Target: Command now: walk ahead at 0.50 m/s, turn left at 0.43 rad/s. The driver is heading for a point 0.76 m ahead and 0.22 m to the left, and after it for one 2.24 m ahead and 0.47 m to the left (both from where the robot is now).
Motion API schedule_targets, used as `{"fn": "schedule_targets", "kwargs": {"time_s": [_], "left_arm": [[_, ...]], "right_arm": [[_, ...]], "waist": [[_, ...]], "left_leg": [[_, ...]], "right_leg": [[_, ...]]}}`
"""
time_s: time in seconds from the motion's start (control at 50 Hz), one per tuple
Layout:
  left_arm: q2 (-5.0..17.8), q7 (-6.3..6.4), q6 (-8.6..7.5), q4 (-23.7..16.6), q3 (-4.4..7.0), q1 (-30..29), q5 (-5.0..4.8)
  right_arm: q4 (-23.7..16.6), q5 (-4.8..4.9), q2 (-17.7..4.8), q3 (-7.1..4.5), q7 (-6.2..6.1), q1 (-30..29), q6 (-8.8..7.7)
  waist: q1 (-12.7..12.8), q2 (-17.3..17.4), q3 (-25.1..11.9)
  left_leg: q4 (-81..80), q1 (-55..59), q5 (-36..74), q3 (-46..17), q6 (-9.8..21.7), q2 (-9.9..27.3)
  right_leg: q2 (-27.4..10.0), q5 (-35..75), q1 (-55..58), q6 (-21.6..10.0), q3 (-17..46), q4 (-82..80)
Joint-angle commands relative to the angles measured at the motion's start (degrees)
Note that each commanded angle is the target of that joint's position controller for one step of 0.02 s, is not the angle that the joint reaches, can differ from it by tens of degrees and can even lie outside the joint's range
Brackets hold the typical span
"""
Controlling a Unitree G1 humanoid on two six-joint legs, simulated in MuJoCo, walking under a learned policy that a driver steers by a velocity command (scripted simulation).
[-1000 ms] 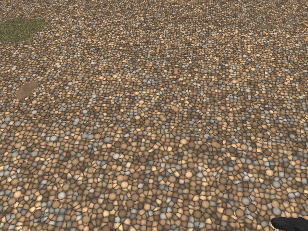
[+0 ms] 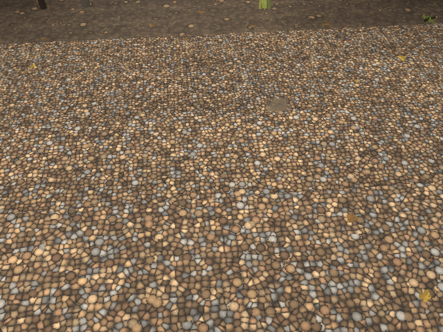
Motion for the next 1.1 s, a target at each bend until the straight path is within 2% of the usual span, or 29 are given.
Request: {"fn": "schedule_targets", "kwargs": {"time_s": [0.02,0.1,0.16,0.18,0.2,0.22,0.24,0.26,0.3,0.34,0.36,0.4,0.42,0.44,0.46,0.5,0.52,0.58,0.66,0.7,0.72,0.74,0.76,0.78,0.8,0.84,0.9,0.98,1.1], "left_arm": [[7.7,-0.85,-0.86,-1.2,1.23,0.3,-0.06],[8.8,-0.91,-0.01,0.1,1.44,0.8,-0.23],[12.6,-0.02,-0.05,0.2,2.55,-0.7,0.08],[10.8,-0.23,-0.74,0.2,1.83,0.9,1.78],[2.2,-1.0,-1.53,-1.7,-1.2,8.8,3.69],[6.3,-3.34,-1.83,-2.7,-0.6,-0.3,0.16],[5.7,-3.51,-1.66,-6.0,-0.37,-11.9,-2.45],[7.8,-1.95,-1.84,-7.4,-0.04,-16.6,-2.32],[5.4,0.52,-1.06,-7.7,-1.29,-13.0,0.5],[4.2,1.23,0.82,-7.7,-1.65,-11.3,0.27],[6.2,1.09,1.54,-7.8,-1.09,-10.7,0.09],[2.5,0.39,2.31,-9.5,-2.39,-11.5,-0.05],[0.5,-1.15,2.14,-9.4,-3.38,-9.1,1.41],[1.1,-2.08,1.8,-10.1,-3.1,-8.3,1.3],[2.6,-2.38,1.09,-12.1,-2.99,-14.6,1.61],[4.4,-1.78,0.48,-14.0,-2.73,-24.6,1.94],[3.9,-1.7,0.4,-13.5,-3.14,-26.6,1.5],[3.3,-2.46,2.62,-15.9,-2.99,-22.6,0.78],[7.1,-1.99,3.24,-11.1,-1.86,-15.1,0.05],[13.3,-1.7,1.87,-1.8,1.68,5.3,-0.66],[14.8,-2.59,0.67,0.2,3.07,15.2,0.13],[16.2,-4.34,1.02,-3.6,3.2,11.5,0.12],[15.9,-4.04,2.02,-4.8,3.56,9.4,1.2],[13.7,-3.93,2.38,-5.9,2.74,2.6,0.34],[5.6,-3.47,1.74,-6.9,0.3,-2.7,1.14],[-2.2,-1.97,-0.08,-6.1,-2.15,-7.3,0.72],[1.2,0.39,-2.94,-2.9,-1.88,-4.2,-0.78],[10.3,-1.73,-2.04,1.7,0.85,0.0,-1.38],[6.0,-3.16,-0.54,7.8,1.85,8.7,-1.01]], "right_arm": [[-3.6,0.15,-3.3,-1.02,-0.16,-3.0,-0.05],[-5.6,-0.03,-4.6,-2.24,-1.11,-7.2,-0.55],[-4.7,2.23,-8.0,-4.21,-2.06,0.0,-2.1],[-2.3,2.24,-11.4,-5.71,-3.32,9.3,-3.08],[-1.0,1.9,-14.7,-6.69,-4.59,22.3,-2.71],[2.8,0.69,-12.8,-5.93,-4.11,32.5,-2.19],[4.8,0.48,-13.3,-7.06,-4.15,33.1,-3.28],[4.0,1.6,-12.2,-6.66,-3.86,26.9,-3.8],[2.4,1.67,-5.0,-3.31,-2.41,16.3,-4.0],[-1.2,1.38,-3.1,-2.17,-1.91,7.1,-4.01],[-1.7,1.35,-4.3,-2.6,-2.49,6.0,-3.93],[-1.5,-0.11,-7.4,-3.08,-3.03,7.3,-3.99],[-1.1,-1.68,-7.4,-2.7,-3.5,9.0,-3.75],[-1.3,-1.89,-7.5,-2.6,-3.62,9.8,-3.58],[1.5,-1.82,-3.8,-1.81,-5.04,18.6,-4.22],[6.9,-0.59,-0.1,-0.81,-6.39,33.4,-4.27],[5.9,0.54,0.8,-0.41,-6.58,33.3,-3.8],[1.3,-2.31,-6.0,0.09,-1.93,20.2,-2.34],[1.5,1.25,-8.4,-0.19,-2.67,22.1,-2.22],[1.4,2.65,-8.1,0.81,-1.17,21.6,-0.66],[2.1,0.11,1.1,2.45,0.44,31.8,-1.35],[3.5,0.82,1.4,2.3,1.01,41.3,-0.78],[-0.6,0.85,-2.9,1.53,1.23,31.1,0.19],[-3.3,0.92,-4.5,0.66,0.13,22.3,0.36],[-3.0,0.28,-1.6,1.64,-1.21,19.6,0.36],[-2.2,-0.64,2.3,3.17,-1.32,14.8,0.62],[-2.3,-0.55,-1.6,1.35,0.44,5.9,0.73],[-7.1,0.68,-1.5,1.4,0.04,-3.6,1.27],[-9.6,0.37,-2.2,0.29,-1.78,-15.0,2.12]], "waist": [[-1.7,-4.4,5.0],[-1.6,-5.4,6.4],[-6.5,-5.4,2.7],[-8.8,-1.9,-4.6],[-9.3,11.1,-22.3],[-16.4,6.0,-21.7],[-18.4,2.2,-7.0],[-15.9,1.9,0.5],[-6.6,0.0,0.7],[-1.7,0.0,1.3],[-1.9,-1.5,1.4],[-2.0,-1.2,1.1],[-1.8,-0.5,0.8],[-1.6,-0.9,1.3],[-7.9,-0.1,2.3],[-15.9,-0.3,4.1],[-17.4,-2.3,2.6],[-7.8,3.1,5.8],[-6.4,-1.4,10.2],[1.5,-2.1,8.0],[-2.0,-14.8,-12.7],[-4.6,-16.9,-23.4],[0.4,-12.3,-14.7],[-0.3,-9.7,-7.6],[-2.8,0.0,0.3],[-7.7,-0.3,10.4],[-3.5,-6.6,7.3],[-4.3,-3.0,7.5],[-0.7,-4.2,7.5]], "left_leg": [[-5.5,2.3,5.0,-1.0,0.5,-0.2],[-6.0,6.1,-8.3,2.2,2.1,-3.2],[-11.2,23.6,-9.3,7.2,5.5,-10.3],[-6.9,41.6,0.0,2.9,9.4,-10.5],[-8.3,73.9,1.1,-21.6,24.3,2.0],[-21.4,78.0,-7.1,-40.6,25.0,8.9],[-24.3,69.9,-12.6,-35.3,18.4,8.0],[-23.9,56.4,-12.2,-31.7,17.0,7.2],[-25.0,34.0,-9.3,-26.1,17.1,5.9],[-28.9,20.2,-12.6,-22.7,16.5,3.3],[-28.2,16.6,-14.1,-20.0,15.6,1.3],[-25.7,7.7,-12.2,-14.3,13.7,-3.2],[-21.1,2.3,-13.3,-12.5,12.5,-5.1],[-18.3,-0.3,-13.2,-13.2,12.9,-5.5],[-14.4,18.9,-21.2,-20.9,13.9,-3.7],[-3.3,45.7,-26.9,-29.3,14.7,0.6],[0.9,40.3,-30.8,-26.3,13.4,-3.3],[-5.2,-9.2,-43.0,-22.2,12.6,-8.2],[14.3,11.8,-48.8,-29.4,8.8,-9.1],[36.9,11.5,-34.1,-24.9,2.0,-11.5],[62.7,-5.6,-45.6,-14.2,-2.7,-16.6],[80.2,-20.8,-51.6,-10.3,-3.3,-16.5],[85.9,-32.2,-47.7,-7.7,-3.9,-14.8],[87.0,-38.2,-39.2,-6.9,-4.6,-10.5],[73.7,-35.6,-23.4,-12.1,-2.5,-4.2],[45.2,-21.5,-7.3,-11.2,1.3,4.1],[15.9,-3.9,9.3,-2.9,0.9,1.4],[-2.2,0.7,5.8,-1.6,0.1,-2.3],[-13.2,0.7,-3.7,0.1,0.6,-4.1]], "right_leg": [[-17.4,19.9,-1.7,-10.1,3.3,-4.7],[-18.7,23.2,3.5,-8.1,0.9,-1.0],[-16.7,46.0,2.0,-5.5,-4.2,14.2],[-13.4,40.9,-8.3,-1.8,-5.1,28.9],[-6.6,7.5,-30.2,5.3,-1.4,49.3],[1.9,-21.8,-43.7,5.1,6.6,64.9],[-0.6,-18.8,-54.0,2.4,14.5,67.7],[-3.7,-15.4,-54.2,2.5,15.8,69.3],[-7.3,-8.6,-40.8,1.5,17.0,63.7],[-7.7,-8.1,-33.3,1.8,16.0,57.4],[-7.1,-7.2,-32.7,2.7,15.0,53.2],[-6.0,0.5,-24.9,3.9,10.7,46.8],[-5.9,11.3,-19.7,2.8,9.9,52.8],[-5.3,12.4,-18.9,2.9,8.8,54.3],[-7.4,20.2,-39.6,3.4,18.5,48.9],[-8.5,22.1,-67.1,4.7,21.1,36.5],[-8.4,34.0,-59.7,4.5,19.5,23.5],[-4.9,40.0,-10.9,3.1,9.9,30.6],[-6.4,34.8,-9.8,3.5,13.1,5.7],[-12.0,47.2,7.3,-0.7,9.5,-4.0],[-20.6,75.4,38.0,-14.4,15.3,26.7],[-29.4,79.8,48.0,-23.5,26.7,31.4],[-29.4,61.8,39.8,-21.6,31.1,24.7],[-31.8,28.7,25.9,-20.5,35.6,16.8],[-29.3,2.6,10.3,-16.6,32.3,10.0],[-22.8,4.7,-14.9,-14.6,23.6,-0.1],[-15.1,8.1,-23.1,-14.6,12.2,-3.5],[-17.4,31.1,-10.3,-13.9,12.2,-2.7],[-16.8,32.4,10.2,-12.4,13.6,0.4]]}}
Velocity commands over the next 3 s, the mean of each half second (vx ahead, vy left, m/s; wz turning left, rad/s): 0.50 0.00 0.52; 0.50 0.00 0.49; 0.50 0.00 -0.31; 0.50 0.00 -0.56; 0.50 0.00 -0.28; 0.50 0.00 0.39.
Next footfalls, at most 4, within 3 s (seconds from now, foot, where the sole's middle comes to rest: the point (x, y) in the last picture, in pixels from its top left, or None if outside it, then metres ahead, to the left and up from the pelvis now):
0.16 left None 0.26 0.15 -0.78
0.70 right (246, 327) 0.61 -0.01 -0.97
1.18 left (153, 275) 0.78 0.34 -0.97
1.66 right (207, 217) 1.05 0.16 -0.97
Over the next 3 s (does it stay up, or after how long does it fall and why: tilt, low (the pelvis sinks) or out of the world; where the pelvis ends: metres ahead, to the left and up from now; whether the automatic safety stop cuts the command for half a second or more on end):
stays up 1.65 0.28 -0.38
